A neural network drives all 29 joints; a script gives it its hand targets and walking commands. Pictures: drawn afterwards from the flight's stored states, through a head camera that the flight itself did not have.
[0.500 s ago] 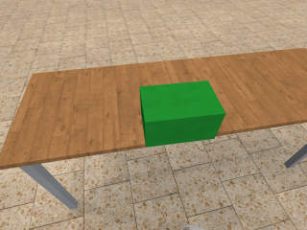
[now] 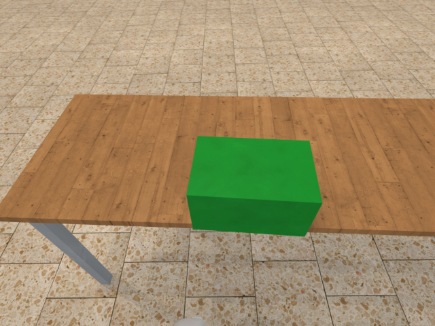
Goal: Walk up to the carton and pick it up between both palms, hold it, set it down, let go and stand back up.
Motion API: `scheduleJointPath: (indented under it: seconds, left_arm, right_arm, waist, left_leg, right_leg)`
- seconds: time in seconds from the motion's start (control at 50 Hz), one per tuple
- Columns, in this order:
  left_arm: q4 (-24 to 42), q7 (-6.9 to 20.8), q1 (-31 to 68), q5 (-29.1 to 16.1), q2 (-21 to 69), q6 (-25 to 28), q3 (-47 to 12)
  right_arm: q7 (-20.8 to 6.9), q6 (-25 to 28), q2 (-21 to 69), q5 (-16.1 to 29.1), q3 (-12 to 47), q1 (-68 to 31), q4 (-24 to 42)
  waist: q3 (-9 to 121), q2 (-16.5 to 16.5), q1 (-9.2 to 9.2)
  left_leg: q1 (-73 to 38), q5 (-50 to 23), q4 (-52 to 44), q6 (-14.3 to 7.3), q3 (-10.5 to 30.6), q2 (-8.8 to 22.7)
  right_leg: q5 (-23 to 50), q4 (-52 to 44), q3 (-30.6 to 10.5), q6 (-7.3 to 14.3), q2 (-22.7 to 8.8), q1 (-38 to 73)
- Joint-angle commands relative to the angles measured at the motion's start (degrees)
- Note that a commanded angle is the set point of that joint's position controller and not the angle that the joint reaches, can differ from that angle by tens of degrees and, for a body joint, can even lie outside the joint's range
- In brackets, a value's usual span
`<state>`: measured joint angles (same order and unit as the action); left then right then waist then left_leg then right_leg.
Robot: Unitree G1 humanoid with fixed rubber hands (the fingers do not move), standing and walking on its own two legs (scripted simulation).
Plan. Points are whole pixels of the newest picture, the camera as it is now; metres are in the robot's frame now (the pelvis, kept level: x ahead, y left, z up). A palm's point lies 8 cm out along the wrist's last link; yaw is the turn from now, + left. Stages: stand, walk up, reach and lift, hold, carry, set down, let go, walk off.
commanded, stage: walk up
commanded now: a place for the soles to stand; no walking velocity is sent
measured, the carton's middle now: (250, 185) +0.42 -0.02 -0.03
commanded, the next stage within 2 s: reach and lift in 1.80 s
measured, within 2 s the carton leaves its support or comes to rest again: neither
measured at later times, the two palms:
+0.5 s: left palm out of the picture +0.08 +0.25 -0.12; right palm out of the picture +0.12 -0.23 -0.12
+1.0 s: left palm out of the picture +0.00 +0.26 -0.13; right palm out of the picture +0.09 -0.23 -0.13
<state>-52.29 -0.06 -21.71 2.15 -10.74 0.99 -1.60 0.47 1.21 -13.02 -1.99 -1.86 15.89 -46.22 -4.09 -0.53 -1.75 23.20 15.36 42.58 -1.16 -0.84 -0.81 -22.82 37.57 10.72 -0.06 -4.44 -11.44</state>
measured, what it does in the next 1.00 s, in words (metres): steps on the spot: left foot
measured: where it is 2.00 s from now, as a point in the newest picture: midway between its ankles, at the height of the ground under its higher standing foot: outside the picture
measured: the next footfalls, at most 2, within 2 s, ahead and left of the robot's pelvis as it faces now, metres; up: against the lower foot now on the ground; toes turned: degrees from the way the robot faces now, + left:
left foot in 0.02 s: +0.10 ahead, +0.10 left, +0.00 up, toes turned -4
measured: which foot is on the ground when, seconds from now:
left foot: up 0.00-0.00, down 0.02-1.00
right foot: down 0.00-1.00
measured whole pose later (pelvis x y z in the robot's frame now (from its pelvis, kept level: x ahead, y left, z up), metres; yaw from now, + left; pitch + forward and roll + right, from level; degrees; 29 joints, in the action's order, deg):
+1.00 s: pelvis +0.03 +0.01 +0.01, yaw +9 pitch -1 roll -2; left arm -58.5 -0.7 -16.0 1.5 -13.8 -1.4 -1.6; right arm 1.6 -0.5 -13.2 -0.4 0.9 15.6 -57.1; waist -4.0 -0.9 0.0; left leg 19.4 14.0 35.5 -2.9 6.2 -5.3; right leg -22.9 29.8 14.7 -1.8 -4.8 -4.3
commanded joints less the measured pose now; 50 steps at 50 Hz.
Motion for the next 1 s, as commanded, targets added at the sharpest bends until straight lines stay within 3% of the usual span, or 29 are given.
scheduleJointPath:
  seconds: [0.0,0.02,0.04,0.06,0.08,0.1,0.14,0.18,0.26,0.36,0.46,0.56,0.7,0.76,0.78,0.82,0.84,0.88,0.92,0.98]
  left_arm:
    - [5.82,0.03,2.27,-0.71,-9.33,0.65,1.22]
    - [6.04,-0.04,0.11,-1.10,-8.36,0.47,0.60]
    - [5.71,-0.27,-1.77,-1.30,-6.80,-0.05,0.29]
    - [5.83,-0.81,-1.72,-1.54,-6.16,-0.82,0.21]
    - [6.14,-1.09,-0.16,-1.28,-6.34,-1.11,0.02]
    - [5.88,-1.05,-0.51,-1.21,-6.38,-0.98,0.10]
    - [4.48,-0.71,0.15,-1.20,-8.34,-0.39,0.58]
    - [3.98,-0.58,2.43,-1.08,-9.69,-0.07,1.08]
    - [4.05,-0.51,3.58,-1.18,-8.92,-0.18,1.09]
    - [2.92,-0.56,5.10,-1.61,-9.18,-1.11,1.31]
    - [1.97,-0.39,7.65,-1.38,-9.37,-1.63,1.17]
    - [0.20,-0.44,7.35,-1.36,-10.00,-1.62,1.10]
    - [-1.80,-0.62,5.66,-1.35,-10.01,-1.84,0.90]
    - [-2.72,-0.76,4.73,-1.23,-10.18,-1.80,0.88]
    - [-2.40,-0.88,4.81,-0.90,-10.16,-1.53,1.11]
    - [-2.62,-1.05,4.51,-0.89,-11.32,-1.27,1.34]
    - [-2.88,-1.04,4.43,-0.69,-11.59,-1.20,1.58]
    - [-3.08,-1.13,5.17,-0.61,-11.97,-1.25,1.70]
    - [-2.86,-1.00,5.88,-0.55,-12.08,-1.47,1.85]
    - [-2.89,-0.71,5.36,-0.62,-11.31,-1.96,1.82]
  right_arm:
    - [0.44,1.00,-5.55,0.06,-1.60,5.15,1.27]
    - [0.47,0.81,-7.34,0.24,-2.02,4.49,1.61]
    - [0.61,0.33,-7.68,1.23,-1.94,4.66,1.31]
    - [0.84,-0.19,-8.54,2.02,-1.88,2.58,1.27]
    - [0.88,-0.57,-7.65,2.49,-1.21,0.72,1.40]
    - [0.85,-0.84,-6.74,2.35,-0.53,-1.28,1.43]
    - [0.61,-0.77,-4.69,1.83,0.68,-2.84,0.92]
    - [0.44,-0.43,-4.50,1.23,0.86,-1.57,-0.75]
    - [0.60,0.13,-5.62,1.46,0.56,-1.35,-2.69]
    - [0.82,-0.63,-5.27,1.81,1.06,-3.20,-3.68]
    - [0.67,-0.51,-6.12,1.93,1.22,-1.85,-5.67]
    - [0.74,-0.27,-7.23,2.23,1.05,-1.03,-6.57]
    - [1.23,-0.55,-8.36,2.36,1.13,0.95,-7.82]
    - [1.36,-0.71,-8.08,2.36,1.19,0.91,-7.91]
    - [1.37,-0.93,-8.67,2.38,1.12,0.71,-8.21]
    - [1.37,-1.06,-8.19,1.71,1.23,1.14,-8.36]
    - [1.38,-1.01,-7.79,1.59,1.17,1.74,-8.26]
    - [1.41,-0.96,-7.36,1.37,1.22,1.16,-7.96]
    - [1.46,-0.91,-7.19,1.44,1.26,2.12,-8.00]
    - [1.52,-0.81,-8.82,1.72,1.14,2.53,-8.59]
  waist:
    - [4.80,0.07,3.56]
    - [9.22,-2.61,2.66]
    - [12.13,-4.28,2.11]
    - [10.93,-6.06,1.65]
    - [8.06,-5.23,1.47]
    - [7.61,-5.34,0.69]
    - [5.77,-1.14,0.68]
    - [6.47,1.24,1.75]
    - [9.60,0.78,1.56]
    - [4.67,2.92,1.42]
    - [1.27,1.70,2.20]
    - [1.47,-2.20,2.21]
    - [1.56,-3.21,1.94]
    - [0.42,-3.44,1.74]
    - [0.43,-3.90,1.65]
    - [0.94,-1.58,1.88]
    - [1.76,0.61,2.02]
    - [1.07,1.44,2.16]
    - [1.36,2.63,2.56]
    - [0.29,1.11,2.15]
  left_leg:
    - [-17.28,-27.88,-10.82,-3.62,6.19,3.90]
    - [-20.12,-35.32,-9.72,-6.33,12.65,9.05]
    - [-19.35,-33.19,-12.17,-10.09,17.00,12.55]
    - [-15.39,-24.89,-14.60,-12.21,19.29,14.42]
    - [-11.13,-19.65,-16.96,-11.26,19.16,13.54]
    - [-8.94,-17.92,-16.55,-9.01,16.28,11.07]
    - [-7.69,-22.01,-12.39,-4.96,10.59,5.98]
    - [-9.72,-25.88,-9.99,-3.01,7.48,4.27]
    - [-12.83,-35.92,-8.69,-4.16,7.89,4.96]
    - [-7.33,-24.51,-9.63,-3.12,7.93,3.60]
    - [-5.42,-17.30,-12.71,-2.61,10.07,3.41]
    - [-4.43,-13.64,-14.98,-2.64,12.90,3.23]
    - [-2.55,-7.79,-18.00,-2.46,16.84,3.31]
    - [-1.72,-4.60,-18.26,-2.22,16.14,2.43]
    - [-1.47,-6.83,-17.01,-2.05,15.27,2.09]
    - [-1.93,-11.08,-13.25,-1.47,12.91,1.05]
    - [-2.31,-10.71,-11.46,-1.01,11.48,0.61]
    - [-1.93,-10.60,-9.93,-0.82,10.11,0.39]
    - [-3.16,-11.68,-10.38,-0.71,10.23,0.89]
    - [-4.03,-17.00,-12.11,-1.72,13.30,1.50]
  right_leg:
    - [28.55,-2.28,-5.95,3.06,-8.47,-6.83]
    - [19.51,1.31,-4.07,1.39,-5.27,-7.43]
    - [6.25,3.03,-4.38,0.57,-1.37,-4.94]
    - [-1.59,0.10,-5.12,0.51,-0.45,-3.59]
    - [-2.71,-3.42,-6.24,0.83,-0.95,-1.72]
    - [0.35,-7.73,-7.38,1.20,-1.80,0.70]
    - [11.28,-13.12,-9.00,2.01,-5.00,2.09]
    - [18.86,-12.87,-7.10,2.87,-6.45,2.58]
    - [26.17,-9.45,-4.26,2.67,-4.86,5.36]
    - [16.53,-13.49,-4.47,3.89,-5.93,4.26]
    - [5.72,-15.32,-3.86,4.24,-5.56,2.88]
    - [1.73,-14.99,-3.86,4.32,-4.64,4.11]
    - [-1.38,-14.96,-3.74,4.25,-2.95,6.03]
    - [-1.97,-15.73,-4.06,4.45,-3.46,5.56]
    - [-0.56,-16.37,-4.76,4.74,-4.40,5.93]
    - [2.50,-17.50,-5.41,5.41,-6.55,6.01]
    - [2.90,-18.49,-5.86,6.06,-8.17,6.57]
    - [5.71,-18.64,-5.74,6.86,-10.40,5.95]
    - [6.58,-17.69,-4.22,6.65,-9.97,5.52]
    - [7.49,-13.55,-2.18,5.06,-6.37,5.29]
